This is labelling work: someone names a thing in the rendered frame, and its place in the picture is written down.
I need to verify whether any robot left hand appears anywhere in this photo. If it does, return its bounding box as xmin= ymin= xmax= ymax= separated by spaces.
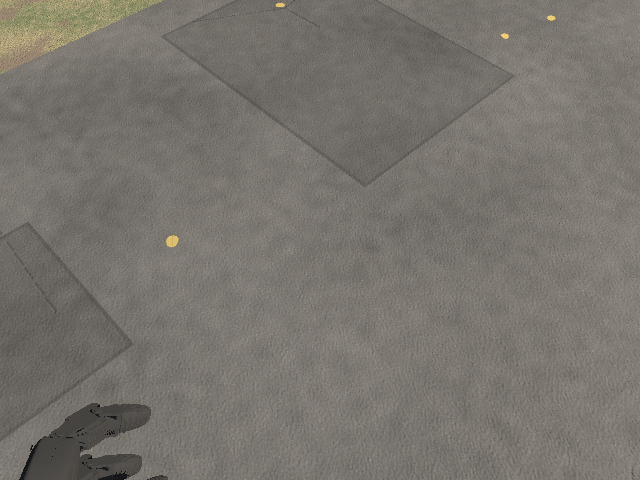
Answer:
xmin=19 ymin=403 xmax=168 ymax=480

